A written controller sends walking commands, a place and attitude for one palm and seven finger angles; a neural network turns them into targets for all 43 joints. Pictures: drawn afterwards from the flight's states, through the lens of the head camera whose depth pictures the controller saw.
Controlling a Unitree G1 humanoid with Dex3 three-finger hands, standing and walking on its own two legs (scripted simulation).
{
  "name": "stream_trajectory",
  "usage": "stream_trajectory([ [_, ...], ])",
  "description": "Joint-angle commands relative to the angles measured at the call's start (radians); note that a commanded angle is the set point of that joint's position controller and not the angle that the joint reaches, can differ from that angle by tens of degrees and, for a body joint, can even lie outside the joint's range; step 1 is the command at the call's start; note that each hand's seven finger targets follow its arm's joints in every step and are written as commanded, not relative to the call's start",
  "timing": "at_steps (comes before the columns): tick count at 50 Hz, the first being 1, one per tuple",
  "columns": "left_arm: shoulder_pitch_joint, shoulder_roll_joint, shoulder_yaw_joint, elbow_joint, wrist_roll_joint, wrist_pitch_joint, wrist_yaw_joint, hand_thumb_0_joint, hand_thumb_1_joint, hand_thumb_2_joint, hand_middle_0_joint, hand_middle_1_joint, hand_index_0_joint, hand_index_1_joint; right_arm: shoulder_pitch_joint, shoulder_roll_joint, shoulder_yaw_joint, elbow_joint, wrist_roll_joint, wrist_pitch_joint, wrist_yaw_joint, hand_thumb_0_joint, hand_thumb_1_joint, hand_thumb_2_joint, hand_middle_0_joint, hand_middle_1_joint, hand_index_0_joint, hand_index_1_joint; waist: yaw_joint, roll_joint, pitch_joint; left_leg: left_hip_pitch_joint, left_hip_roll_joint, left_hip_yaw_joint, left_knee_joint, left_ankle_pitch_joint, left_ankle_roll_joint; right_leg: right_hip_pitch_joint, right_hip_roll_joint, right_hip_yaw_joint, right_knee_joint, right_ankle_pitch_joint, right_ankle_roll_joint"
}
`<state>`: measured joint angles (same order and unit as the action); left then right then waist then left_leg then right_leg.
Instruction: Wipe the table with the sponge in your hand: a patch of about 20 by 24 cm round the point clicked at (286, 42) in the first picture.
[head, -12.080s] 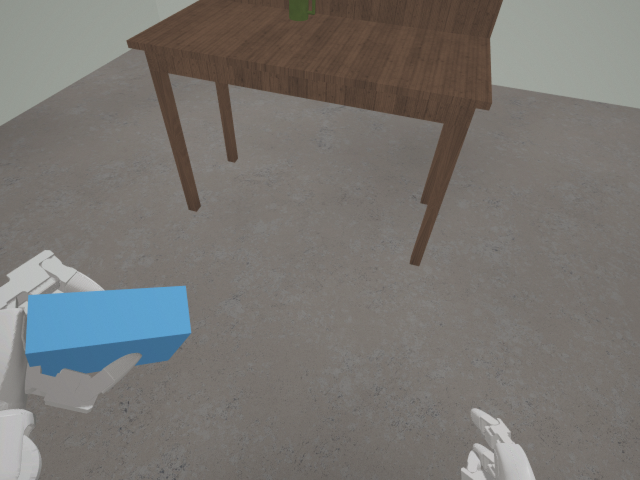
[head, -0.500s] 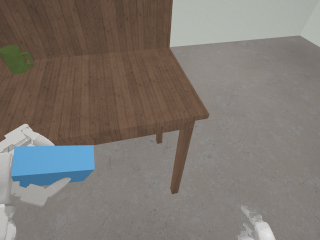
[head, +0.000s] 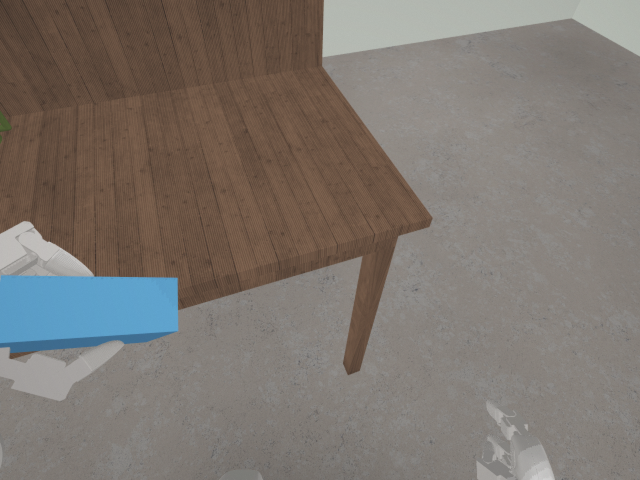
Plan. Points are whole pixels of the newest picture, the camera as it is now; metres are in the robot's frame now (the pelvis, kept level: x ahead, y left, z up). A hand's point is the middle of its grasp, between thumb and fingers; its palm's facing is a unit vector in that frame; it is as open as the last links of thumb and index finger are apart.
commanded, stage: shuffle to correct the standing spot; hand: left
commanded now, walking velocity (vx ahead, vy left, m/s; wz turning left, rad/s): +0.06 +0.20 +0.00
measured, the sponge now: (114, 314) +0.23 +0.21 +0.15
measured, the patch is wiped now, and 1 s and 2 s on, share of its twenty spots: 0.00 0.00 0.00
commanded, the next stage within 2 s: come to a stop and stand still in 1.68 s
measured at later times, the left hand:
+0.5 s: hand out of the picture +0.25 +0.31 +0.20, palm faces +0.35 -0.81 -0.48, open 9.2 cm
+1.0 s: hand out of the picture +0.23 +0.43 +0.20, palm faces +0.39 -0.77 -0.51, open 9.2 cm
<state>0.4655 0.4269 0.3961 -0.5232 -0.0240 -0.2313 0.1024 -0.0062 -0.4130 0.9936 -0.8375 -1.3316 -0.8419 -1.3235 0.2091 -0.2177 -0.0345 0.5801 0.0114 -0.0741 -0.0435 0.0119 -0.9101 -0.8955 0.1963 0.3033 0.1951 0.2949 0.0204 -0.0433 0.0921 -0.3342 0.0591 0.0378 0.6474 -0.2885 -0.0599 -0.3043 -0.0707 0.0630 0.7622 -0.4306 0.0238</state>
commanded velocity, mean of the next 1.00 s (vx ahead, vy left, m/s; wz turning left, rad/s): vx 0.05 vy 0.19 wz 0.00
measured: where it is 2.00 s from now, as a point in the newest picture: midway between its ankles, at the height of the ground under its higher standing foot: outside the picture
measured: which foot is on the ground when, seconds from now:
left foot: down 0.00-0.50, up 0.52-0.80, down 0.82-1.00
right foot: down 0.00-0.22, up 0.24-0.48, down 0.50-0.84, up 0.86-0.98, down 1.00-1.00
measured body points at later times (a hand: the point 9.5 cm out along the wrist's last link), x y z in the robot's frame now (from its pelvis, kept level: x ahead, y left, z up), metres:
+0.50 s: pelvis +0.02 +0.09 +0.01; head +0.05 +0.08 +0.46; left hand +0.22 +0.35 +0.23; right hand +0.19 -0.13 -0.08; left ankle +0.05 +0.16 -0.72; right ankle +0.03 +0.01 -0.72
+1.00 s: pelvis +0.00 +0.20 +0.00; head +0.04 +0.19 +0.45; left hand +0.20 +0.47 +0.23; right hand +0.16 -0.02 -0.09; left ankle +0.04 +0.35 -0.72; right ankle +0.01 +0.12 -0.72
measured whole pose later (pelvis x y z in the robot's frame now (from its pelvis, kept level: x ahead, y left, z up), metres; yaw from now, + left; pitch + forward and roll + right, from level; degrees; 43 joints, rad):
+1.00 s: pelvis +0.00 +0.20 +0.00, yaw -1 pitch -1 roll +3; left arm 0.46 0.47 0.45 -0.57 -0.04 -0.21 0.15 -0.01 -0.41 1.00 -0.84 -1.33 -0.84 -1.32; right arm 0.20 -0.15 -0.01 0.59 0.02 -0.14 -0.02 0.01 -0.91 -0.90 0.20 0.30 0.19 0.29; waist -0.01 -0.04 0.10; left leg -0.34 0.04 0.06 0.66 -0.29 -0.04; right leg -0.35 -0.05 -0.11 0.76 -0.39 0.01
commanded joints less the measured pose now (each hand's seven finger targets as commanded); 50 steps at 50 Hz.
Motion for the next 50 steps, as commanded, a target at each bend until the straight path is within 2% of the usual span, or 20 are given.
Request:
stream_trajectory([
  [1, -0.102, 0.160, 0.155, -0.185, -0.011, -0.066, 0.039, 0.000, 0.100, 1.300, -1.200, -1.600, -1.200, -1.600, -0.072, -0.110, -0.026, -0.145, 0.012, -0.086, 0.004, 0.000, -0.900, -0.900, 0.200, 0.300, 0.200, 0.300, 0.001, 0.254, -0.195, 0.080, 0.116, -0.053, -0.136, 0.304, 0.169, 0.066, 0.041, -0.120, -0.089, 0.092, -0.022],
  [3, -0.106, 0.143, 0.122, -0.170, -0.001, -0.063, 0.044, 0.000, 0.100, 1.300, -1.200, -1.600, -1.200, -1.600, -0.066, -0.086, -0.017, -0.150, 0.010, -0.081, 0.020, 0.000, -0.900, -0.900, 0.200, 0.300, 0.200, 0.300, -0.014, -0.016, -0.206, -0.077, -0.031, 0.074, 0.076, 0.118, 0.072, 0.203, -0.118, 0.121, -0.285, 0.455, -0.088],
  [5, -0.083, 0.147, 0.111, -0.165, -0.004, -0.055, 0.052, 0.000, 0.100, 1.300, -1.200, -1.600, -1.200, -1.600, -0.086, -0.093, -0.030, -0.157, 0.014, -0.067, 0.039, 0.000, -0.900, -0.900, 0.200, 0.300, 0.200, 0.300, 0.004, -0.281, -0.158, -0.228, -0.037, 0.024, 0.283, -0.122, 0.039, 0.289, -0.278, 0.285, -0.316, 0.742, -0.176],
  [7, -0.010, 0.144, 0.133, -0.155, -0.003, -0.056, 0.063, 0.000, 0.100, 1.300, -1.200, -1.600, -1.200, -1.600, -0.091, -0.086, -0.018, -0.149, 0.013, -0.055, 0.040, 0.000, -0.900, -0.900, 0.200, 0.300, 0.200, 0.300, 0.009, -0.211, -0.160, -0.243, 0.012, -0.049, 0.194, -0.204, 0.064, 0.295, -0.294, 0.216, -0.237, 0.782, -0.180],
  [9, -0.002, 0.139, 0.146, -0.185, -0.012, -0.048, 0.055, 0.000, 0.100, 1.300, -1.200, -1.600, -1.200, -1.600, -0.064, -0.078, -0.012, -0.129, 0.011, -0.039, 0.038, 0.000, -0.900, -0.900, 0.200, 0.300, 0.200, 0.300, -0.046, -0.085, -0.178, 0.042, -0.033, -0.002, -0.123, 0.054, 0.060, 0.105, -0.160, 0.017, -0.088, 0.635, -0.079],
  [10, -0.006, 0.138, 0.148, -0.217, -0.021, -0.050, 0.047, 0.000, 0.100, 1.300, -1.200, -1.600, -1.200, -1.600, -0.070, -0.091, -0.021, -0.134, 0.016, -0.035, 0.030, 0.000, -0.900, -0.900, 0.200, 0.300, 0.200, 0.300, -0.055, 0.100, -0.206, 0.177, -0.014, -0.042, -0.208, 0.274, 0.079, 0.008, -0.038, -0.086, 0.103, 0.500, -0.023],
  [11, -0.025, 0.156, 0.152, -0.300, -0.021, -0.065, 0.046, 0.000, 0.100, 1.300, -1.200, -1.600, -1.200, -1.600, -0.083, -0.116, -0.038, -0.153, 0.013, -0.042, 0.027, 0.000, -0.900, -0.900, 0.200, 0.300, 0.200, 0.300, -0.044, 0.394, -0.236, 0.314, 0.153, -0.246, -0.241, 0.631, 0.143, -0.192, 0.045, -0.146, 0.322, -0.006, 0.019],
  [12, -0.027, 0.168, 0.157, -0.308, -0.002, -0.080, 0.049, 0.000, 0.100, 1.300, -1.200, -1.600, -1.200, -1.600, -0.065, -0.100, -0.042, -0.156, 0.004, -0.057, 0.034, 0.000, -0.900, -0.900, 0.200, 0.300, 0.200, 0.300, -0.029, 0.353, -0.277, 0.301, 0.204, -0.297, -0.255, 0.636, 0.206, -0.214, 0.057, -0.091, 0.446, -0.212, -0.005],
  [15, -0.083, 0.154, 0.144, -0.317, -0.010, -0.068, 0.059, 0.000, 0.100, 1.300, -1.200, -1.600, -1.200, -1.600, -0.061, -0.100, -0.036, -0.129, -0.006, -0.080, 0.028, 0.000, -0.900, -0.900, 0.200, 0.300, 0.200, 0.300, -0.031, 0.270, -0.209, 0.206, 0.190, -0.237, -0.270, 0.458, 0.249, -0.221, -0.001, -0.106, 0.407, -0.123, -0.009],
  [23, 0.030, 0.127, 0.115, -0.201, -0.029, -0.009, 0.065, 0.000, 0.100, 1.300, -1.200, -1.600, -1.200, -1.600, -0.068, -0.110, 0.005, -0.137, -0.003, -0.088, 0.025, 0.000, -0.900, -0.900, 0.200, 0.300, 0.200, 0.300, -0.003, 0.172, -0.220, 0.036, 0.122, -0.104, -0.152, 0.327, 0.140, 0.169, 0.000, -0.171, -0.276, 0.231, -0.022],
  [24, 0.024, 0.134, 0.127, -0.164, -0.025, -0.007, 0.065, 0.000, 0.100, 1.300, -1.200, -1.600, -1.200, -1.600, -0.061, -0.112, 0.004, -0.140, -0.004, -0.072, 0.024, 0.000, -0.900, -0.900, 0.200, 0.300, 0.200, 0.300, -0.005, 0.075, -0.229, -0.071, 0.084, -0.077, -0.059, 0.191, 0.112, 0.271, -0.075, -0.088, -0.344, 0.350, -0.053],
  [26, 0.026, 0.149, 0.152, -0.061, -0.038, -0.010, 0.069, 0.000, 0.100, 1.300, -1.200, -1.600, -1.200, -1.600, -0.061, -0.111, -0.006, -0.162, -0.005, -0.049, 0.034, 0.000, -0.900, -0.900, 0.200, 0.300, 0.200, 0.300, -0.014, -0.187, -0.191, -0.296, -0.055, -0.044, 0.357, -0.224, 0.036, 0.281, -0.446, 0.391, -0.431, 0.595, -0.224],
  [27, 0.011, 0.091, 0.103, -0.044, -0.042, -0.006, 0.062, 0.000, 0.100, 1.300, -1.200, -1.600, -1.200, -1.600, -0.034, -0.127, -0.025, -0.136, 0.005, -0.035, 0.042, 0.000, -0.900, -0.900, 0.200, 0.300, 0.200, 0.300, -0.019, -0.192, -0.175, -0.291, -0.010, -0.132, 0.469, -0.205, 0.025, 0.224, -0.454, 0.353, -0.423, 0.511, -0.236],
  [32, -0.044, 0.119, 0.102, -0.096, -0.014, -0.037, 0.061, 0.000, 0.100, 1.300, -1.200, -1.600, -1.200, -1.600, -0.095, -0.076, 0.008, -0.121, -0.002, -0.010, 0.020, 0.000, -0.900, -0.900, 0.200, 0.300, 0.200, 0.300, -0.021, -0.102, -0.125, -0.171, 0.033, -0.059, 0.354, -0.067, 0.033, 0.059, -0.284, 0.013, -0.388, 0.441, -0.138],
  [38, -0.126, 0.152, 0.078, -0.316, -0.007, -0.020, 0.089, 0.000, 0.100, 1.300, -1.200, -1.600, -1.200, -1.600, -0.093, -0.072, -0.014, -0.130, -0.011, -0.063, -0.018, 0.000, -0.900, -0.900, 0.200, 0.300, 0.200, 0.300, -0.015, -0.054, -0.161, 0.129, -0.070, 0.115, -0.098, 0.040, 0.039, 0.023, -0.214, -0.053, -0.298, 0.232, -0.086],
  [40, -0.127, 0.165, 0.101, -0.364, -0.008, -0.026, 0.090, 0.000, 0.100, 1.300, -1.200, -1.600, -1.200, -1.600, -0.075, -0.098, -0.032, -0.141, -0.006, -0.069, -0.023, 0.000, -0.900, -0.900, 0.200, 0.300, 0.200, 0.300, -0.023, 0.134, -0.200, 0.164, -0.012, 0.018, -0.204, 0.077, 0.063, 0.020, -0.130, -0.109, -0.091, 0.203, -0.038],
  [42, -0.077, 0.159, 0.112, -0.366, -0.001, -0.047, 0.086, 0.000, 0.100, 1.300, -1.200, -1.600, -1.200, -1.600, -0.055, -0.124, -0.047, -0.152, 0.000, -0.089, -0.017, 0.000, -0.900, -0.900, 0.200, 0.300, 0.200, 0.300, -0.022, 0.368, -0.192, 0.189, 0.217, -0.275, -0.303, 0.383, 0.206, -0.152, 0.030, -0.167, 0.270, -0.170, 0.008],
  [47, -0.017, 0.157, 0.165, -0.290, -0.023, -0.056, 0.073, 0.000, 0.100, 1.300, -1.200, -1.600, -1.200, -1.600, -0.059, -0.109, -0.040, -0.113, 0.011, -0.112, 0.019, 0.000, -0.900, -0.900, 0.200, 0.300, 0.200, 0.300, -0.023, 0.379, -0.234, 0.113, 0.119, -0.074, -0.145, 0.473, 0.180, -0.011, 0.033, -0.182, 0.033, 0.014, -0.001],
  [49, 0.011, 0.127, 0.141, -0.256, -0.024, -0.042, 0.067, 0.000, 0.100, 1.300, -1.200, -1.600, -1.200, -1.600, -0.066, -0.107, -0.023, -0.117, 0.011, -0.111, 0.027, 0.000, -0.900, -0.900, 0.200, 0.300, 0.200, 0.300, -0.005, 0.261, -0.217, -0.044, 0.092, -0.048, -0.088, 0.207, 0.131, 0.178, 0.025, -0.171, -0.224, 0.188, -0.008],
  [50, 0.009, 0.146, 0.137, -0.218, -0.013, -0.034, 0.067, 0.000, 0.100, 1.300, -1.200, -1.600, -1.200, -1.600, -0.057, -0.093, -0.015, -0.117, 0.007, -0.104, 0.028, 0.000, -0.900, -0.900, 0.200, 0.300, 0.200, 0.300, -0.010, 0.057, -0.206, -0.157, 0.022, 0.000, 0.048, 0.018, 0.093, 0.249, -0.096, -0.008, -0.351, 0.244, -0.048],
])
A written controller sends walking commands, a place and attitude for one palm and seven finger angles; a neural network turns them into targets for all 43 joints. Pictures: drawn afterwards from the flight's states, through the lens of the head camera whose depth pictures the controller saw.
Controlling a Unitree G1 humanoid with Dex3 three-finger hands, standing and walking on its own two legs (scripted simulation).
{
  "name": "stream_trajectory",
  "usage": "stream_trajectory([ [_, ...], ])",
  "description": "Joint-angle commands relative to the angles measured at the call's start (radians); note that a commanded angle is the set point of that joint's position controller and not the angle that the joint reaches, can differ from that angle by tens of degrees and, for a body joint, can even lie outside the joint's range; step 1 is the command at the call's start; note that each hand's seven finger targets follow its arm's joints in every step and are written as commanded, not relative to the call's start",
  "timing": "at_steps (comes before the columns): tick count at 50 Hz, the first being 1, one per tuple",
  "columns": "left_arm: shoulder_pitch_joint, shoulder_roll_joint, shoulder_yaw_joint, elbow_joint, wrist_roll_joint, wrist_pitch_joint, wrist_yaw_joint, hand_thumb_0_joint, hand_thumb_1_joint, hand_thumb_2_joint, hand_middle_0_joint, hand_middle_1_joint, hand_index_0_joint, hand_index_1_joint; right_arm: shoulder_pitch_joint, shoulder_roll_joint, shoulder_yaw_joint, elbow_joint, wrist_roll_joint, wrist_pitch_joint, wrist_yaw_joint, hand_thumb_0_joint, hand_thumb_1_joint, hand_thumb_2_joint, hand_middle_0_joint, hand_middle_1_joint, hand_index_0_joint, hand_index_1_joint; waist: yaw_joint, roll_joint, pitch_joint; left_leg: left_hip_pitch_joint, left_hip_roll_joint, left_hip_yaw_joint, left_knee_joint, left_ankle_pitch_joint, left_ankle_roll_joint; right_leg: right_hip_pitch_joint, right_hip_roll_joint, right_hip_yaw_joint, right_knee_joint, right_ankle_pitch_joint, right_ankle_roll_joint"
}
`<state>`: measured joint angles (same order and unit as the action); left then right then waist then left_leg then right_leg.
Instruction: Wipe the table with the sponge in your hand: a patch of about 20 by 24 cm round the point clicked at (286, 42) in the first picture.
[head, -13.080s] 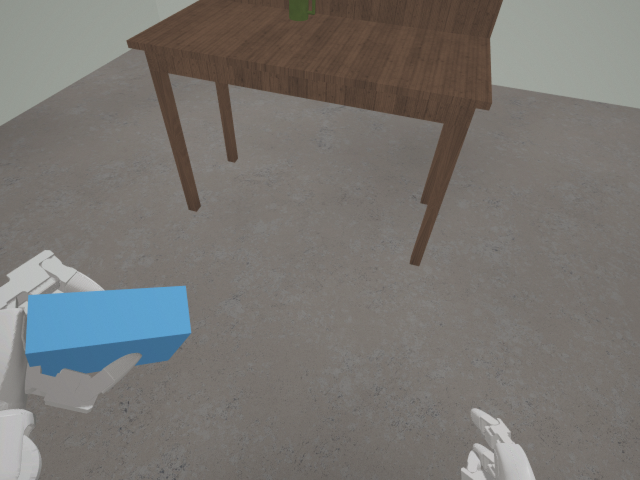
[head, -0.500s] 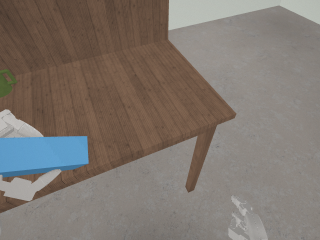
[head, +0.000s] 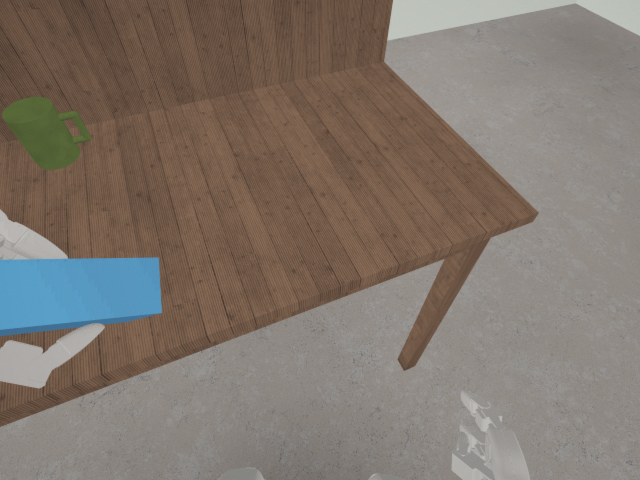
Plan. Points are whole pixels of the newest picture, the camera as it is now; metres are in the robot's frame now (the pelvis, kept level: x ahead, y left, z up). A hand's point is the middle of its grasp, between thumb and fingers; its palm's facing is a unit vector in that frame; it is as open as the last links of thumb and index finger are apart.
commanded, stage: shuffle to correct the standing spot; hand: left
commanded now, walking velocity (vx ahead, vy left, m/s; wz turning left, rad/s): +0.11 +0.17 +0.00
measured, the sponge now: (91, 296) +0.24 +0.21 +0.18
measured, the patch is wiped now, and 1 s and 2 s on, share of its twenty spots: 0.00 0.00 0.00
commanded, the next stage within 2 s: come to a stop and stand still in 0.68 s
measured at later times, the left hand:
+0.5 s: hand out of the picture +0.21 +0.34 +0.21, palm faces +0.40 -0.80 -0.45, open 9.2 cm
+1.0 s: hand out of the picture +0.24 +0.37 +0.20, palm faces +0.35 -0.82 -0.46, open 9.2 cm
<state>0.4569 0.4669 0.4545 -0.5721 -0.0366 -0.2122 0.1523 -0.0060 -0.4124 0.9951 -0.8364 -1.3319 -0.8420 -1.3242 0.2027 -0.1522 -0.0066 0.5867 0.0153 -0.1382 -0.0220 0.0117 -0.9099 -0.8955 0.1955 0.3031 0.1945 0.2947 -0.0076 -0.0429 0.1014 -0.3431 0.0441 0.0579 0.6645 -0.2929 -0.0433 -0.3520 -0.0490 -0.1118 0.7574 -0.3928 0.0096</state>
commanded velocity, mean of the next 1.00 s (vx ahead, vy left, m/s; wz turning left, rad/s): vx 0.12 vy -0.01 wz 0.00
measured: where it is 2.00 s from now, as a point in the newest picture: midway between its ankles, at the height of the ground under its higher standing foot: outside the picture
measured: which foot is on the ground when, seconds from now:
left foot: down 0.00-0.02, up 0.04-0.28, down 0.30-0.60, up 0.62-0.82, down 0.84-1.00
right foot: down 0.00-0.30, up 0.32-0.54, down 0.56-1.00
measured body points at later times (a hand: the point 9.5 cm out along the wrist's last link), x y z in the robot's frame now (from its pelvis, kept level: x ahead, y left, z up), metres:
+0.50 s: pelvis -0.01 +0.10 +0.01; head +0.03 +0.12 +0.46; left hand +0.18 +0.38 +0.23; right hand +0.17 -0.11 -0.07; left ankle +0.01 +0.23 -0.72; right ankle +0.00 +0.01 -0.68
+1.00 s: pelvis +0.02 +0.13 +0.02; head +0.06 +0.15 +0.47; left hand +0.22 +0.41 +0.23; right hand +0.20 -0.09 -0.06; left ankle +0.04 +0.26 -0.72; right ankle +0.02 +0.04 -0.71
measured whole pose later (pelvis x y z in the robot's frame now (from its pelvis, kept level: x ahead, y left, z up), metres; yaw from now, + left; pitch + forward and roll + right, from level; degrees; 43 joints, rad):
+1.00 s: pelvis +0.02 +0.13 +0.02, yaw +1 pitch -1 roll +1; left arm 0.44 0.46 0.40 -0.61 -0.04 -0.17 0.13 -0.01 -0.41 0.99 -0.84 -1.33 -0.84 -1.32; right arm 0.18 -0.16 0.00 0.56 0.00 -0.11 -0.03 0.01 -0.91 -0.90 0.20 0.30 0.20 0.29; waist -0.01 -0.07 0.10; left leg -0.26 0.03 0.07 0.52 -0.24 -0.01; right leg -0.28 -0.01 -0.06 0.65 -0.37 -0.02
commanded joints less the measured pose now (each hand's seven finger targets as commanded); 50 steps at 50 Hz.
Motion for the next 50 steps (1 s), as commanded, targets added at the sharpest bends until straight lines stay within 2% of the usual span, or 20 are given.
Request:
stream_trajectory([
  [1, 0.040, 0.131, 0.090, -0.103, -0.006, -0.041, 0.021, 0.000, 0.100, 1.300, -1.200, -1.600, -1.200, -1.600, -0.055, -0.140, -0.040, -0.132, 0.000, -0.027, 0.008, 0.000, -0.900, -0.900, 0.200, 0.300, 0.200, 0.300, 0.014, -0.187, -0.178, -0.286, -0.060, 0.025, 0.268, -0.160, 0.031, 0.299, -0.351, 0.542, -0.447, 0.284, -0.132],
  [2, 0.001, 0.122, 0.096, -0.088, -0.026, -0.038, 0.022, 0.000, 0.100, 1.300, -1.200, -1.600, -1.200, -1.600, -0.055, -0.167, -0.040, -0.117, -0.003, -0.016, 0.013, 0.000, -0.900, -0.900, 0.200, 0.300, 0.200, 0.300, 0.025, -0.192, -0.170, -0.308, -0.030, -0.068, 0.444, -0.178, 0.014, 0.262, -0.417, 0.580, -0.484, 0.284, -0.148],
  [4, 0.018, 0.081, 0.073, -0.024, -0.022, -0.029, 0.003, 0.000, 0.100, 1.300, -1.200, -1.600, -1.200, -1.600, -0.052, -0.166, -0.043, -0.102, 0.003, -0.004, 0.015, 0.000, -0.900, -0.900, 0.200, 0.300, 0.200, 0.300, 0.013, -0.208, -0.130, -0.322, 0.017, -0.115, 0.529, -0.090, 0.007, 0.212, -0.356, 0.434, -0.437, 0.261, -0.147],
  [7, -0.003, 0.072, 0.063, 0.023, -0.008, -0.051, 0.003, 0.000, 0.100, 1.300, -1.200, -1.600, -1.200, -1.600, -0.071, -0.155, -0.029, -0.089, -0.003, 0.018, -0.003, 0.000, -0.900, -0.900, 0.200, 0.300, 0.200, 0.300, 0.006, -0.186, -0.133, -0.197, 0.051, -0.089, 0.329, -0.052, 0.028, 0.135, -0.287, 0.231, -0.389, 0.287, -0.126],
  [10, -0.093, 0.070, 0.031, -0.042, 0.004, -0.059, 0.007, 0.000, 0.100, 1.300, -1.200, -1.600, -1.200, -1.600, -0.098, -0.139, -0.030, -0.102, -0.012, 0.002, -0.019, 0.000, -0.900, -0.900, 0.200, 0.300, 0.200, 0.300, 0.023, -0.209, -0.134, 0.027, -0.001, 0.030, 0.043, -0.037, 0.048, 0.034, -0.234, 0.168, -0.416, 0.085, -0.100],
  [13, -0.199, 0.066, -0.029, -0.217, 0.008, -0.061, 0.013, 0.000, 0.100, 1.300, -1.200, -1.600, -1.200, -1.600, -0.074, -0.157, -0.047, -0.106, -0.018, -0.033, -0.035, 0.000, -0.900, -0.900, 0.200, 0.300, 0.200, 0.300, 0.001, 0.014, -0.148, 0.206, -0.045, 0.060, -0.163, -0.024, 0.047, -0.021, -0.178, 0.137, -0.291, -0.110, -0.076],
  [14, -0.232, 0.075, -0.025, -0.275, 0.011, -0.068, 0.014, 0.000, 0.100, 1.300, -1.200, -1.600, -1.200, -1.600, -0.063, -0.179, -0.058, -0.113, -0.017, -0.043, -0.039, 0.000, -0.900, -0.900, 0.200, 0.300, 0.200, 0.300, -0.004, 0.193, -0.165, 0.227, 0.019, -0.059, -0.255, -0.098, 0.081, -0.052, -0.112, 0.111, -0.129, -0.125, -0.050],
  [15, -0.236, 0.066, -0.023, -0.309, 0.017, -0.076, 0.018, 0.000, 0.100, 1.300, -1.200, -1.600, -1.200, -1.600, -0.061, -0.205, -0.065, -0.123, -0.011, -0.049, -0.037, 0.000, -0.900, -0.900, 0.200, 0.300, 0.200, 0.300, -0.002, 0.412, -0.157, 0.247, 0.181, -0.301, -0.365, -0.117, 0.154, -0.148, 0.002, 0.015, 0.102, -0.136, -0.002],
  [16, -0.228, 0.109, -0.003, -0.323, 0.029, -0.076, 0.024, 0.000, 0.100, 1.300, -1.200, -1.600, -1.200, -1.600, -0.087, -0.194, -0.065, -0.135, -0.008, -0.058, -0.036, 0.000, -0.900, -0.900, 0.200, 0.300, 0.200, 0.300, -0.004, 0.437, -0.142, 0.215, 0.274, -0.448, -0.443, -0.044, 0.231, -0.198, 0.037, 0.036, 0.319, -0.212, 0.002],
  [17, -0.209, 0.134, 0.028, -0.291, 0.039, -0.082, 0.023, 0.000, 0.100, 1.300, -1.200, -1.600, -1.200, -1.600, -0.080, -0.178, -0.071, -0.119, -0.010, -0.063, -0.035, 0.000, -0.900, -0.900, 0.200, 0.300, 0.200, 0.300, 0.001, 0.327, -0.142, 0.175, 0.267, -0.441, -0.434, 0.016, 0.262, -0.211, 0.028, 0.078, 0.404, -0.162, -0.008],
  [22, 0.009, 0.095, 0.072, -0.299, 0.002, -0.088, 0.020, 0.000, 0.100, 1.300, -1.200, -1.600, -1.200, -1.600, -0.064, -0.159, -0.061, -0.109, 0.003, -0.069, -0.011, 0.000, -0.900, -0.900, 0.200, 0.300, 0.200, 0.300, 0.013, 0.342, -0.251, 0.199, 0.157, -0.181, -0.251, 0.357, 0.202, -0.076, 0.030, 0.030, 0.121, -0.046, -0.013],
  [27, 0.021, 0.080, 0.076, -0.079, -0.016, -0.044, 0.007, 0.000, 0.100, 1.300, -1.200, -1.600, -1.200, -1.600, -0.071, -0.163, -0.024, -0.112, 0.005, -0.029, -0.027, 0.000, -0.900, -0.900, 0.200, 0.300, 0.200, 0.300, 0.010, 0.172, -0.210, 0.003, 0.158, -0.149, -0.196, 0.151, 0.138, 0.208, 0.058, 0.015, -0.317, 0.132, -0.023],
  [31, -0.091, 0.060, 0.012, 0.022, -0.033, 0.002, -0.002, 0.000, 0.100, 1.300, -1.200, -1.600, -1.200, -1.600, -0.066, -0.159, -0.042, -0.115, 0.022, -0.003, -0.022, 0.000, -0.900, -0.900, 0.200, 0.300, 0.200, 0.300, 0.008, -0.305, -0.161, -0.257, -0.042, -0.020, 0.306, -0.191, 0.043, 0.289, -0.301, 0.589, -0.501, 0.205, -0.239],
  [35, -0.136, 0.060, -0.008, -0.028, -0.009, -0.021, -0.005, 0.000, 0.100, 1.300, -1.200, -1.600, -1.200, -1.600, -0.107, -0.136, 0.000, -0.112, -0.001, 0.004, -0.021, 0.000, -0.900, -0.900, 0.200, 0.300, 0.200, 0.300, 0.013, -0.098, -0.136, -0.160, 0.009, -0.011, 0.196, -0.131, 0.048, 0.237, -0.225, 0.290, -0.421, 0.460, -0.200],
  [39, -0.175, 0.069, -0.028, -0.216, -0.004, -0.037, 0.012, 0.000, 0.100, 1.300, -1.200, -1.600, -1.200, -1.600, -0.112, -0.133, -0.013, -0.128, -0.024, -0.027, -0.034, 0.000, -0.900, -0.900, 0.200, 0.300, 0.200, 0.300, 0.007, 0.043, -0.192, 0.196, -0.049, 0.058, -0.207, 0.136, 0.060, 0.163, -0.105, 0.141, -0.290, 0.290, -0.120],
  [40, -0.179, 0.072, -0.027, -0.274, -0.003, -0.043, 0.016, 0.000, 0.100, 1.300, -1.200, -1.600, -1.200, -1.600, -0.102, -0.154, -0.033, -0.140, -0.022, -0.031, -0.035, 0.000, -0.900, -0.900, 0.200, 0.300, 0.200, 0.300, 0.009, 0.126, -0.219, 0.280, 0.004, -0.019, -0.254, 0.210, 0.074, 0.136, -0.082, 0.135, -0.190, 0.297, -0.096],
  [42, -0.150, 0.087, -0.011, -0.339, 0.008, -0.049, 0.021, 0.000, 0.100, 1.300, -1.200, -1.600, -1.200, -1.600, -0.118, -0.167, -0.045, -0.159, -0.019, -0.021, -0.026, 0.000, -0.900, -0.900, 0.200, 0.300, 0.200, 0.300, 0.024, 0.345, -0.212, 0.360, 0.269, -0.372, -0.344, 0.432, 0.201, -0.070, 0.026, 0.089, 0.055, -0.057, -0.030],
  [43, -0.158, 0.121, 0.020, -0.327, 0.013, -0.046, 0.016, 0.000, 0.100, 1.300, -1.200, -1.600, -1.200, -1.600, -0.113, -0.172, -0.052, -0.161, -0.017, -0.014, -0.019, 0.000, -0.900, -0.900, 0.200, 0.300, 0.200, 0.300, 0.029, 0.290, -0.192, 0.270, 0.284, -0.375, -0.382, 0.429, 0.217, -0.051, 0.044, 0.104, 0.133, -0.116, -0.028],
  [46, -0.073, 0.170, 0.103, -0.319, -0.002, -0.031, 0.014, 0.000, 0.100, 1.300, -1.200, -1.600, -1.200, -1.600, -0.107, -0.140, -0.032, -0.153, -0.025, -0.013, -0.014, 0.000, -0.900, -0.900, 0.200, 0.300, 0.200, 0.300, 0.027, 0.356, -0.207, 0.224, 0.236, -0.256, -0.341, 0.532, 0.171, 0.027, 0.019, 0.091, 0.028, -0.044, -0.026],
  [50, 0.075, 0.091, 0.077, -0.210, -0.021, -0.012, -0.004, 0.000, 0.100, 1.300, -1.200, -1.600, -1.200, -1.600, -0.045, -0.155, -0.036, -0.170, 0.003, -0.003, 0.001, 0.000, -0.900, -0.900, 0.200, 0.300, 0.200, 0.300, 0.007, 0.232, -0.262, 0.221, 0.181, -0.127, -0.191, 0.582, 0.092, 0.190, 0.029, 0.047, -0.338, 0.208, -0.026],
])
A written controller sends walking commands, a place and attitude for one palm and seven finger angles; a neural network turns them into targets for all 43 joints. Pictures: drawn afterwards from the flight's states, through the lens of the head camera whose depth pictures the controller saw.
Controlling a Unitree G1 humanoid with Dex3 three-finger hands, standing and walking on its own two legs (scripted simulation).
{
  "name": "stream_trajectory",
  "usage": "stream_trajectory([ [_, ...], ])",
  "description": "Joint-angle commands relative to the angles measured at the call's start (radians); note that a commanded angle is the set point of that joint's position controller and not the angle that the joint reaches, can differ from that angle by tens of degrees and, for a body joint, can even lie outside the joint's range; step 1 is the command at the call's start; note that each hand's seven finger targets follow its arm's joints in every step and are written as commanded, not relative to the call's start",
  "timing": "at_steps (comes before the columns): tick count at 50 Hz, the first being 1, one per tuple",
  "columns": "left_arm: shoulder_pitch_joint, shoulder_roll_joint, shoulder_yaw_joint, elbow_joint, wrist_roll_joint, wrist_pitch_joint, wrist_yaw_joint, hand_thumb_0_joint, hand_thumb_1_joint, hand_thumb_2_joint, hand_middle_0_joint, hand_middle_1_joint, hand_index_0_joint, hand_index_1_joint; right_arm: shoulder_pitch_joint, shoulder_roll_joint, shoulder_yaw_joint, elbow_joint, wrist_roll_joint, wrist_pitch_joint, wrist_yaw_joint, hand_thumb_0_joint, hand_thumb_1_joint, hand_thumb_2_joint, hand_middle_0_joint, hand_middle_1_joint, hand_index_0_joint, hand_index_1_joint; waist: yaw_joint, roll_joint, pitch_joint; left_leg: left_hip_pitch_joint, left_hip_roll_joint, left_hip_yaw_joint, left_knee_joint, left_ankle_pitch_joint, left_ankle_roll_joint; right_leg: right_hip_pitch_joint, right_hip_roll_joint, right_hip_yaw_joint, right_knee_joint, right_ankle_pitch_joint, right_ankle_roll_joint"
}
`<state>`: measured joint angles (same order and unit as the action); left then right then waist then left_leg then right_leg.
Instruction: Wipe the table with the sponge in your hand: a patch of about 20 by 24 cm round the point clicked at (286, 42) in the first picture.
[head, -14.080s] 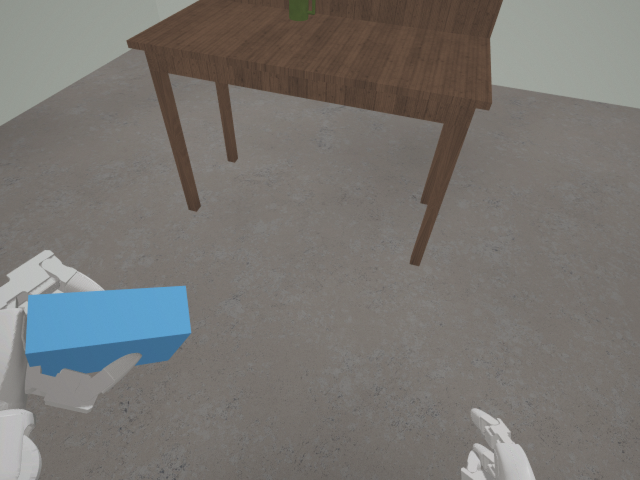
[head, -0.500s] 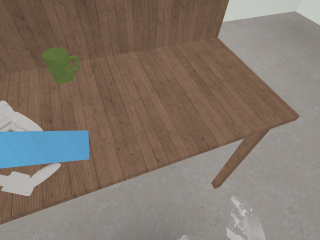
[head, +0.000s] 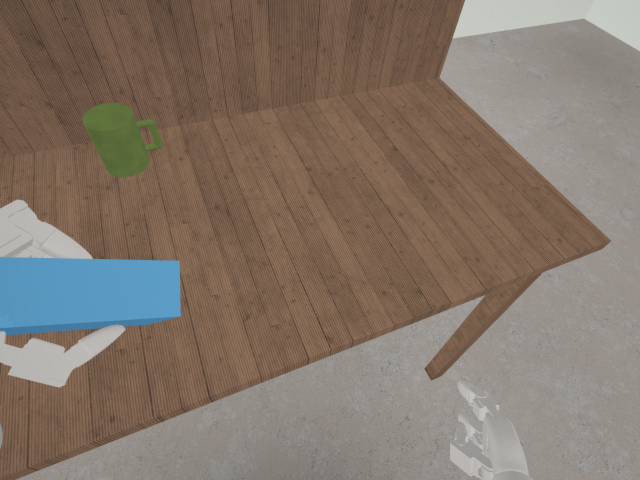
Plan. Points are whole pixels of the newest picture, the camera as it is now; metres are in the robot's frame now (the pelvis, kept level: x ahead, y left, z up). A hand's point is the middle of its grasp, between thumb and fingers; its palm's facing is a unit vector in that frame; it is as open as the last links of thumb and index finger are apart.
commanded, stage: come to a stop and stand still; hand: left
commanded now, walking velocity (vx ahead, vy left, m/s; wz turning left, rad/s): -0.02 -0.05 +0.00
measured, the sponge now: (113, 297) +0.24 +0.20 +0.16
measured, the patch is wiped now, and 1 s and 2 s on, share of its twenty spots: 0.00 0.00 0.00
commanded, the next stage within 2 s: look again from close up in 1.20 s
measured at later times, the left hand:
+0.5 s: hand (62, 346) +0.20 +0.23 +0.16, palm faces +0.24 -0.90 -0.36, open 9.2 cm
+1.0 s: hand out of the picture +0.22 +0.30 +0.17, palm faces +0.36 -0.86 -0.37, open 9.2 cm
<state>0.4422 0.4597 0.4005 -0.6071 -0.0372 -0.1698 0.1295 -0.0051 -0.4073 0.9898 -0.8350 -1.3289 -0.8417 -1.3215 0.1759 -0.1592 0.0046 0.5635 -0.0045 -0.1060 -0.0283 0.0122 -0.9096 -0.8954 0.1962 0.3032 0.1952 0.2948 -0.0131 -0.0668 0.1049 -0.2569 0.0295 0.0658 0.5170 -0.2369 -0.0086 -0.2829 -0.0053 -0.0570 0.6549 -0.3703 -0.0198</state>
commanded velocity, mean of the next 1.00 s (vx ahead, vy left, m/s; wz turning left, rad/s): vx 0.00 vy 0.00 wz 0.00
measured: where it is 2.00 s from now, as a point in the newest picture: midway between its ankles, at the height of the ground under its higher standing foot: outside the picture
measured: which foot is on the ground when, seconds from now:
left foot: down 0.00-1.00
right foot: down 0.00-1.00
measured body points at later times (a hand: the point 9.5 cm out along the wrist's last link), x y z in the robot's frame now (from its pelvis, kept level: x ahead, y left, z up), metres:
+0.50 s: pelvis -0.02 +0.01 +0.00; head -0.02 +0.04 +0.45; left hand +0.18 +0.27 +0.18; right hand +0.14 -0.24 -0.05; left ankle +0.02 +0.13 -0.73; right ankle +0.01 -0.10 -0.73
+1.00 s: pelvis -0.01 +0.05 +0.01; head +0.01 +0.09 +0.45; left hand +0.19 +0.34 +0.19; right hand +0.17 -0.15 -0.06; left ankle +0.02 +0.13 -0.73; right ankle +0.01 -0.09 -0.73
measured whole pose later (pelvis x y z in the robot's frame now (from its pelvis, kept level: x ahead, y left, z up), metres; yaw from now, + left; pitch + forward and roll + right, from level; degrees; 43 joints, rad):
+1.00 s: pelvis -0.01 +0.05 +0.01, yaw -1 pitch -2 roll -1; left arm 0.37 0.38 0.36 -0.47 -0.01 -0.22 0.09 0.00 -0.42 1.00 -0.84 -1.33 -0.85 -1.32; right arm 0.19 -0.15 0.05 0.59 0.00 -0.19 -0.02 0.01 -0.91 -0.89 0.20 0.30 0.20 0.30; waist 0.03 -0.05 0.08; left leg -0.24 -0.02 0.05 0.47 -0.20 0.06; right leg -0.19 -0.02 -0.01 0.40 -0.18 0.03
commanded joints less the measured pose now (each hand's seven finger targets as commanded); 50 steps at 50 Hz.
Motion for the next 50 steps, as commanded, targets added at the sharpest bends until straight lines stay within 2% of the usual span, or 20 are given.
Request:
stream_trajectory([
  [1, 0.119, 0.077, 0.118, -0.128, -0.023, -0.045, 0.016, 0.000, 0.100, 1.300, -1.200, -1.600, -1.200, -1.600, -0.031, -0.148, -0.038, -0.148, 0.029, -0.031, 0.005, 0.000, -0.900, -0.900, 0.200, 0.300, 0.200, 0.300, 0.009, 0.207, -0.259, 0.090, 0.172, -0.103, -0.037, 0.431, 0.037, 0.166, -0.010, -0.011, -0.279, 0.294, 0.007],
  [3, 0.064, 0.085, 0.117, -0.092, -0.033, -0.037, 0.014, 0.000, 0.100, 1.300, -1.200, -1.600, -1.200, -1.600, -0.027, -0.153, -0.038, -0.147, 0.027, -0.032, -0.003, 0.000, -0.900, -0.900, 0.200, 0.300, 0.200, 0.300, -0.006, 0.120, -0.264, -0.017, 0.115, -0.076, -0.032, 0.263, 0.011, 0.262, -0.068, 0.054, -0.253, 0.540, -0.008],
  [5, 0.070, 0.034, 0.064, -0.043, -0.046, -0.008, 0.009, 0.000, 0.100, 1.300, -1.200, -1.600, -1.200, -1.600, -0.010, -0.160, -0.052, -0.139, 0.033, -0.032, -0.010, 0.000, -0.900, -0.900, 0.200, 0.300, 0.200, 0.300, -0.008, -0.007, -0.268, 0.045, 0.066, -0.053, 0.019, 0.195, -0.002, 0.184, -0.117, 0.130, -0.241, 0.595, -0.042],
  [6, 0.076, 0.043, 0.060, -0.030, -0.042, 0.006, 0.020, 0.000, 0.100, 1.300, -1.200, -1.600, -1.200, -1.600, -0.034, -0.156, -0.043, -0.131, 0.037, -0.026, -0.017, 0.000, -0.900, -0.900, 0.200, 0.300, 0.200, 0.300, -0.008, -0.005, -0.255, 0.065, 0.060, -0.046, 0.013, 0.153, 0.002, 0.144, -0.123, 0.143, -0.260, 0.547, -0.037],
  [7, -0.916, 0.784, 0.610, -0.183, 0.091, -0.089, -0.008, 0.000, 0.100, 1.300, -1.200, -1.600, -1.200, -1.600, 0.059, -0.221, -0.108, -0.086, -0.023, -0.089, -0.030, 0.000, -0.900, -0.900, 0.200, 0.300, 0.200, 0.300, 0.072, -0.135, -0.073, -0.053, 0.011, 0.108, 0.072, 0.131, -0.003, 0.021, -0.061, 0.163, -0.380, 0.606, 0.064],
  [8, -0.373, 0.231, 0.224, 0.357, 0.024, -0.060, -0.054, 0.000, 0.100, 1.300, -1.200, -1.600, -1.200, -1.600, 0.003, -0.119, -0.070, -0.069, -0.007, -0.092, -0.030, 0.000, -0.900, -0.900, 0.200, 0.300, 0.200, 0.300, 0.055, -0.127, -0.251, -0.013, -0.050, -0.011, 0.031, 0.113, 0.022, 0.155, -0.161, 0.236, -0.262, 0.661, -0.042],
  [9, -0.214, 0.194, 0.197, 0.200, 0.001, -0.083, -0.039, 0.000, 0.100, 1.300, -1.200, -1.600, -1.200, -1.600, 0.018, -0.150, -0.071, -0.127, 0.011, -0.087, -0.020, 0.000, -0.900, -0.900, 0.200, 0.300, 0.200, 0.300, 0.075, -0.096, -0.186, -0.020, -0.013, 0.004, 0.017, 0.122, 0.014, 0.180, -0.159, 0.257, -0.287, 0.796, 0.020],
  [10, -0.169, 0.099, 0.103, 0.246, -0.009, -0.075, -0.043, 0.000, 0.100, 1.300, -1.200, -1.600, -1.200, -1.600, 0.011, -0.163, -0.069, -0.115, 0.020, -0.092, -0.015, 0.000, -0.900, -0.900, 0.200, 0.300, 0.200, 0.300, 0.063, -0.033, -0.234, 0.021, -0.010, -0.004, -0.049, 0.119, 0.026, 0.239, -0.157, 0.209, -0.244, 0.763, 0.021],
  [11, -0.193, 0.019, 0.011, 0.148, -0.022, -0.087, -0.047, 0.000, 0.100, 1.300, -1.200, -1.600, -1.200, -1.600, -0.045, -0.158, -0.058, -0.119, 0.029, -0.097, -0.002, 0.000, -0.900, -0.900, 0.200, 0.300, 0.200, 0.300, 0.059, 0.141, -0.290, 0.133, 0.004, -0.009, -0.096, 0.183, 0.046, 0.197, -0.119, 0.176, -0.196, 0.626, 0.035],
  [14, -0.202, 0.029, -0.028, -0.053, -0.009, -0.096, -0.030, 0.000, 0.100, 1.300, -1.200, -1.600, -1.200, -1.600, -0.063, -0.160, -0.056, -0.140, 0.022, -0.099, 0.023, 0.000, -0.900, -0.900, 0.200, 0.300, 0.200, 0.300, 0.066, 0.055, -0.261, 0.126, 0.033, -0.040, -0.039, 0.247, 0.056, 0.154, -0.088, 0.154, -0.265, 0.449, 0.078],
  [17, -0.127, 0.079, 0.025, -0.090, -0.005, -0.093, -0.008, 0.000, 0.100, 1.300, -1.200, -1.600, -1.200, -1.600, -0.084, -0.154, -0.050, -0.144, 0.019, -0.105, 0.014, 0.000, -0.900, -0.900, 0.200, 0.300, 0.200, 0.300, 0.058, -0.043, -0.212, 0.074, -0.008, -0.039, -0.013, 0.055, 0.045, 0.101, -0.119, 0.186, -0.353, 0.207, 0.036],
  [20, -0.108, 0.143, 0.110, -0.114, -0.015, -0.100, 0.002, 0.000, 0.100, 1.300, -1.200, -1.600, -1.200, -1.600, -0.081, -0.158, -0.047, -0.149, 0.010, -0.098, -0.005, 0.000, -0.900, -0.900, 0.200, 0.300, 0.200, 0.300, 0.047, -0.016, -0.152, 0.076, -0.019, -0.066, -0.015, -0.017, 0.034, -0.014, -0.142, 0.235, -0.426, -0.044, -0.028],
  [21, -0.084, 0.199, 0.169, -0.123, -0.014, -0.102, 0.012, 0.000, 0.100, 1.300, -1.200, -1.600, -1.200, -1.600, -0.100, -0.164, -0.046, -0.138, 0.012, -0.092, -0.014, 0.000, -0.900, -0.900, 0.200, 0.300, 0.200, 0.300, 0.046, 0.060, -0.141, 0.119, -0.004, -0.069, -0.044, -0.022, 0.033, -0.062, -0.125, 0.230, -0.424, -0.077, -0.033],
  [22, -0.091, 0.142, 0.131, -0.105, -0.022, -0.107, 0.010, 0.000, 0.100, 1.300, -1.200, -1.600, -1.200, -1.600, -0.082, -0.154, -0.039, -0.141, 0.009, -0.084, -0.019, 0.000, -0.900, -0.900, 0.200, 0.300, 0.200, 0.300, 0.034, 0.067, -0.136, 0.084, 0.007, -0.091, -0.079, -0.051, 0.038, -0.035, -0.113, 0.187, -0.406, -0.096, -0.028],
  [28, -0.155, 0.095, 0.083, -0.053, -0.009, -0.122, -0.005, 0.000, 0.100, 1.300, -1.200, -1.600, -1.200, -1.600, -0.061, -0.163, -0.033, -0.148, 0.015, -0.105, -0.024, 0.000, -0.900, -0.900, 0.200, 0.300, 0.200, 0.300, 0.038, 0.229, -0.105, -0.096, 0.071, -0.163, -0.258, -0.231, 0.054, 0.134, -0.012, 0.100, -0.278, 0.025, 0.004],
  [35, -0.174, 0.034, -0.005, -0.071, 0.021, -0.114, -0.018, 0.000, 0.100, 1.300, -1.200, -1.600, -1.200, -1.600, -0.040, -0.170, -0.035, -0.129, 0.013, -0.147, 0.001, 0.000, -0.900, -0.900, 0.200, 0.300, 0.200, 0.300, 0.040, 0.128, -0.160, -0.072, 0.084, -0.174, -0.256, -0.177, 0.052, 0.181, -0.010, 0.089, -0.254, 0.130, 0.015],
  [41, -0.214, 0.109, 0.081, -0.110, 0.030, -0.114, -0.003, 0.000, 0.100, 1.300, -1.200, -1.600, -1.200, -1.600, -0.069, -0.160, -0.028, -0.112, 0.011, -0.146, 0.001, 0.000, -0.900, -0.900, 0.200, 0.300, 0.200, 0.300, 0.037, 0.160, -0.194, -0.019, 0.067, -0.149, -0.230, -0.095, 0.034, 0.185, -0.012, 0.090, -0.264, 0.193, 0.014],
  [42, -0.204, 0.057, 0.039, -0.095, 0.022, -0.118, -0.009, 0.000, 0.100, 1.300, -1.200, -1.600, -1.200, -1.600, -0.054, -0.152, -0.023, -0.114, 0.005, -0.141, 0.000, 0.000, -0.900, -0.900, 0.200, 0.300, 0.200, 0.300, 0.035, 0.157, -0.179, -0.030, 0.063, -0.158, -0.232, -0.068, 0.034, 0.187, -0.010, 0.076, -0.268, 0.211, 0.012],
  [46, -0.174, 0.099, 0.086, -0.109, 0.016, -0.118, -0.007, 0.000, 0.100, 1.300, -1.200, -1.600, -1.200, -1.600, -0.072, -0.149, -0.023, -0.119, 0.012, -0.141, 0.001, 0.000, -0.900, -0.900, 0.200, 0.300, 0.200, 0.300, 0.037, 0.183, -0.204, 0.011, 0.064, -0.142, -0.215, 0.032, 0.018, 0.196, -0.016, 0.073, -0.252, 0.265, 0.011],
  [50, -0.134, 0.062, 0.047, -0.110, 0.007, -0.119, -0.018, 0.000, 0.100, 1.300, -1.200, -1.600, -1.200, -1.600, -0.053, -0.153, -0.030, -0.129, 0.010, -0.129, 0.004, 0.000, -0.900, -0.900, 0.200, 0.300, 0.200, 0.300, 0.035, 0.182, -0.208, 0.015, 0.072, -0.150, -0.206, 0.096, 0.013, 0.207, -0.024, 0.068, -0.252, 0.292, 0.009],
])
